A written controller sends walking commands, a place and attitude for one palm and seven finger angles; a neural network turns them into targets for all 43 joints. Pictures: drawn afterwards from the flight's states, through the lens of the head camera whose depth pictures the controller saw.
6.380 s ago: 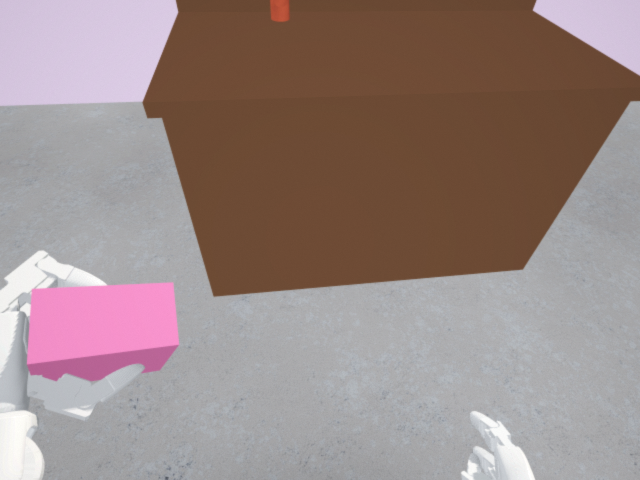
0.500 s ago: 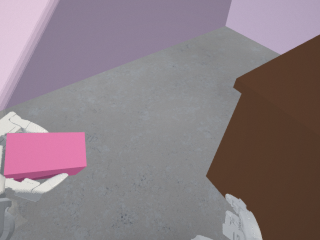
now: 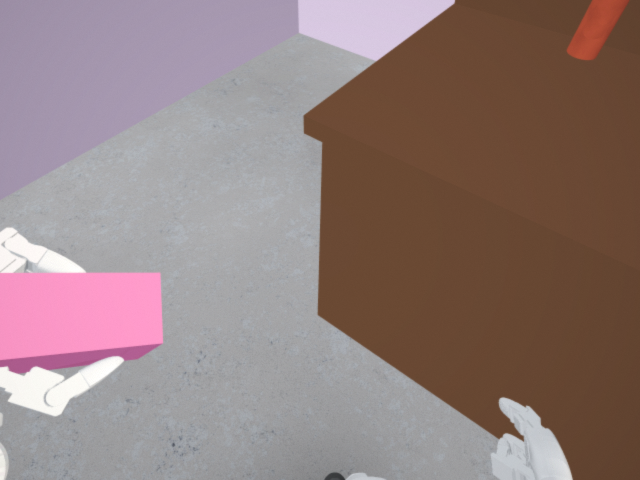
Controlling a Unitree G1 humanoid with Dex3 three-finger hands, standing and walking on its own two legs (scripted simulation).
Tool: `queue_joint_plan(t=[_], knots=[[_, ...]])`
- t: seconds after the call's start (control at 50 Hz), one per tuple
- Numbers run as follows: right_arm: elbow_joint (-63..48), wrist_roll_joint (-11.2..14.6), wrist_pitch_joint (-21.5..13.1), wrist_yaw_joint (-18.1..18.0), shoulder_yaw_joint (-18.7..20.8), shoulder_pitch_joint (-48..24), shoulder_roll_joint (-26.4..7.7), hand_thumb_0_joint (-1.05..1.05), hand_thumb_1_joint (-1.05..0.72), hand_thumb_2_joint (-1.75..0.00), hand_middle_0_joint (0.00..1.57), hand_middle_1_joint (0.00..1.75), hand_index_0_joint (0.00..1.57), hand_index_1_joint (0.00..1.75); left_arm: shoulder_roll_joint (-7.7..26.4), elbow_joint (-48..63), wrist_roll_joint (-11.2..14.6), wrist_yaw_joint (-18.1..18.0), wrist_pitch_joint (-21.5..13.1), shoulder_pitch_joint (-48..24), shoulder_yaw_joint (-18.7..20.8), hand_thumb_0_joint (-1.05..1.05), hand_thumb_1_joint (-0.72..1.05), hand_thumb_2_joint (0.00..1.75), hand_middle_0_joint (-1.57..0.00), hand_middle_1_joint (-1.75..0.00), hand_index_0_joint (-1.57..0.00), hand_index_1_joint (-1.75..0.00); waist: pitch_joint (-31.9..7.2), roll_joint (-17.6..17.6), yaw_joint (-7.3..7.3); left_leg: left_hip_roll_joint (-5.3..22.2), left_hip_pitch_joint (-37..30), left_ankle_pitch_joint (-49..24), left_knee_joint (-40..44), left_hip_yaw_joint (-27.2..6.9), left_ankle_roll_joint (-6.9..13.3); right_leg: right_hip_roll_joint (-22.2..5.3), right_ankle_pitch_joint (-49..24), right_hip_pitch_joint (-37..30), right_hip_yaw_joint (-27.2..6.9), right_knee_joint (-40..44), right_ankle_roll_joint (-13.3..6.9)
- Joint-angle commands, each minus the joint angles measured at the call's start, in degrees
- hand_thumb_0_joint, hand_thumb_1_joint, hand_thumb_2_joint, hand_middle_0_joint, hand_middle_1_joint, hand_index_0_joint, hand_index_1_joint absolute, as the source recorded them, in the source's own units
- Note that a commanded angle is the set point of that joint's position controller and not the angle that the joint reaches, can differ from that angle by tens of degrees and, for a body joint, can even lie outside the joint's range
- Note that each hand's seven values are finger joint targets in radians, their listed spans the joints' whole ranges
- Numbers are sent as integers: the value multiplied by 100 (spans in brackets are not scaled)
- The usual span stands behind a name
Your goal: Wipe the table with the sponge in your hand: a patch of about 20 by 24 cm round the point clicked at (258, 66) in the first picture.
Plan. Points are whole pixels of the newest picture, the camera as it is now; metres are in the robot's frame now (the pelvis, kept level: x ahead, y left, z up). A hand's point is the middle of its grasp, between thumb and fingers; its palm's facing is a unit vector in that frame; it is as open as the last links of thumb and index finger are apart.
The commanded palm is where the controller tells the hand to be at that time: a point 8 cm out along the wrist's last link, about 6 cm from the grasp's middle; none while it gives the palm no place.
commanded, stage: turn to face it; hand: left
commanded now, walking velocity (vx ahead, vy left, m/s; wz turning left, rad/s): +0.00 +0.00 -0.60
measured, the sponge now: (103, 322) +0.22 +0.21 +0.15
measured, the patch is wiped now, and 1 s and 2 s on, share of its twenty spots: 0.00 0.00 0.00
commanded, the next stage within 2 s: take the last steps up to it in 1.60 s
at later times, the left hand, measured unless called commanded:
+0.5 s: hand (250, 332) +0.21 +0.08 +0.18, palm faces +0.04 -0.83 -0.56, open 10.4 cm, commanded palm +0.17 +0.15 +0.19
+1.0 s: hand (366, 404) +0.17 -0.02 +0.16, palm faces -0.10 -0.86 -0.50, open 10.4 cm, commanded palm +0.14 +0.05 +0.19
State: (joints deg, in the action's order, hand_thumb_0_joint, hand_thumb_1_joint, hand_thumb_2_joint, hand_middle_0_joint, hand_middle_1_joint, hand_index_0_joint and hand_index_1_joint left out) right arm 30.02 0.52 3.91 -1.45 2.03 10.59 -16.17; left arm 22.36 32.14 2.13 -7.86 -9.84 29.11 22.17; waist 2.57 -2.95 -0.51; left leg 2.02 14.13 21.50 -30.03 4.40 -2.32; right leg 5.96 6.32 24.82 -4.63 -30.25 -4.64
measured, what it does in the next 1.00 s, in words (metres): walks backwards, turning right: right foot, then left foot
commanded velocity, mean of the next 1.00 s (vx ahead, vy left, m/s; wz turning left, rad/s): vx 0.00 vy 0.00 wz -0.60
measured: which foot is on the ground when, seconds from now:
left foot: down 0.00-0.24, up 0.26-0.70, down 0.72-0.98, up 1.00-1.00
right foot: down 0.00-0.00, up 0.02-0.22, down 0.24-0.74, up 0.76-0.94, down 0.96-1.00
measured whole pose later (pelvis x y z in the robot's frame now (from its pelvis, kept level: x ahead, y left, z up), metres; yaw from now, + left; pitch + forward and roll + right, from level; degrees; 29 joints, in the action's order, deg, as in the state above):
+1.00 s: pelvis -0.16 -0.09 -0.02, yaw -35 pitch -2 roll +0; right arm 30.1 1.1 -2.3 0.0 -2.2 11.8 -9.6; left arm 21.2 27.8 0.8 -7.6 -9.9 22.6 21.0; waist 8.1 4.4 -3.1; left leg 13.4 15.9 24.4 -43.7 6.3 -6.3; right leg 1.2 16.0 21.3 5.1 -39.8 -1.4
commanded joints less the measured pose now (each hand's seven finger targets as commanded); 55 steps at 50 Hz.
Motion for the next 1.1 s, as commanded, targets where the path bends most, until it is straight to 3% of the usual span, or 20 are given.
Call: queue_joint_plan(t=[0.0,0.04,0.08,0.18,0.2,0.24,0.3,0.36,0.54,0.66,0.72,0.74,0.8,0.9,0.92,0.94,0.96,0.98,1.02,1.08], knots=[[-920,5,-452,-74,86,-465,-284,0,-90,-90,20,30,20,30,1338,1810,-123,-127,-545,-1032,813,0,10,130,-120,-160,-120,-160,-713,2392,-191,2485,-411,-56,1717,-1697,1137,-352,2165,756,75,-2692,643],[-935,28,-542,-13,155,-375,-235,0,-90,-90,20,30,20,30,856,1131,-130,-49,-480,-638,523,0,10,130,-120,-160,-120,-160,-78,1860,-130,2363,721,-271,1581,-927,1182,-681,2011,472,244,-3801,741],[-849,110,-658,52,129,-273,-285,0,-90,-90,20,30,20,30,628,1073,-74,-54,-471,-776,239,0,10,130,-120,-160,-120,-160,-3,1827,-137,2050,282,-1420,1079,-28,798,-789,2091,427,674,-2706,805],[-757,65,-965,101,135,26,-399,0,-90,-90,20,30,20,30,760,885,-101,-83,-429,-1315,245,0,10,130,-120,-160,-120,-160,-437,1515,-39,1720,-101,-2268,-324,406,257,-466,1041,-1169,1261,-146,772],[-760,79,-977,110,128,61,-349,0,-90,-90,20,30,20,30,891,783,-146,-103,-399,-1262,317,0,10,130,-120,-160,-120,-160,-560,943,-50,1471,89,-1923,-1125,490,109,-752,250,-1533,848,430,572],[-964,115,-931,62,76,-319,-159,0,-90,-90,20,30,20,30,1335,648,29,-176,-382,-1014,839,0,10,130,-120,-160,-120,-160,-867,-1702,-198,229,1610,1389,-3440,72,-279,-2357,-2423,-1829,-2228,983,-312],[-786,15,-586,111,-114,-580,59,0,-90,-90,20,30,20,30,1351,1279,168,-196,-471,-204,1117,0,10,130,-120,-160,-120,-160,-1305,9,-164,381,1934,617,-4047,-733,-319,-2206,-1910,-2398,-1824,585,-569],[-745,-6,-394,102,-62,-627,46,0,-90,-90,20,30,20,30,1184,1337,186,-209,-551,100,1107,0,10,130,-120,-160,-120,-160,-1383,-139,-56,294,1683,360,-3379,-557,-347,-1961,-1885,-2326,-1375,742,-479],[-839,50,-162,52,29,-574,-200,0,-90,-90,20,30,20,30,993,810,167,-204,-392,125,772,0,10,130,-120,-160,-120,-160,-1160,-300,-185,-50,776,620,-1318,-388,-132,-1714,209,-1524,-2064,1405,-436],[-887,18,-84,83,81,-311,-295,0,-90,-90,20,30,20,30,1031,1184,87,-115,-391,-477,510,0,10,130,-120,-160,-120,-160,-1032,20,-48,-49,-691,383,395,-223,156,-1275,1565,-409,-2091,1630,84],[-1026,-30,-258,37,170,-443,-470,0,-90,-90,20,30,20,30,1142,1412,48,-9,-533,-770,687,0,10,130,-120,-160,-120,-160,-773,1772,-82,1912,-1177,167,1597,-1728,1035,-22,1729,875,-490,-1310,650],[-1066,17,-380,-15,105,-514,-188,0,-90,-90,20,30,20,30,1326,1623,-30,-51,-527,-928,834,0,10,130,-120,-160,-120,-160,-647,2125,-154,2457,-217,-59,1776,-1815,1325,-196,1967,704,27,-3088,700],[-962,81,-564,66,117,-327,-197,0,-90,-90,20,30,20,30,885,1230,28,12,-460,-711,540,0,10,130,-120,-160,-120,-160,-50,1743,-169,2084,188,-911,1299,-349,1057,-728,1930,812,317,-3418,761],[-755,71,-911,59,123,-4,-421,0,-90,-90,20,30,20,30,739,858,-82,-64,-388,-1281,195,0,10,130,-120,-160,-120,-160,-175,1447,-4,1674,-74,-2288,-88,373,320,-428,1149,-909,1187,-389,784],[-762,84,-951,72,107,-40,-398,0,-90,-90,20,30,20,30,778,883,-86,-78,-392,-1441,253,0,10,130,-120,-160,-120,-160,-352,1146,-36,1534,71,-2117,-699,363,206,-478,646,-1426,1112,159,710],[-754,98,-965,81,83,-45,-267,0,-90,-90,20,30,20,30,1021,844,-115,-116,-422,-1475,447,0,10,130,-120,-160,-120,-160,-594,160,-36,1086,383,-1338,-1854,566,5,-1106,-774,-1846,196,546,362],[-903,85,-946,58,25,-345,-99,0,-90,-90,20,30,20,30,1286,756,-81,-184,-414,-1316,739,0,10,130,-120,-160,-120,-160,-752,-1362,-165,251,1596,1294,-3073,396,-243,-2207,-2306,-2155,-1812,815,-270],[-928,112,-869,30,128,-534,-176,0,-90,-90,20,30,20,30,1401,970,74,-194,-384,-999,923,0,10,130,-120,-160,-120,-160,-1017,-1544,-257,235,1371,1342,-3785,-476,-202,-2382,-1783,-1674,-2509,1168,-202],[-771,-1,-604,82,-80,-578,72,0,-90,-90,20,30,20,30,1356,1287,177,-210,-436,-197,1096,0,10,130,-120,-160,-120,-160,-1267,-153,-159,307,1696,647,-4166,-787,-256,-2172,-1017,-2114,-2132,812,-502],[-695,-21,-406,123,-62,-635,46,0,-90,-90,20,30,20,30,1219,1423,204,-231,-553,127,1153,0,10,130,-120,-160,-120,-160,-1350,23,-67,239,1594,345,-3592,-631,-308,-1898,-856,-2113,-1554,927,-421]])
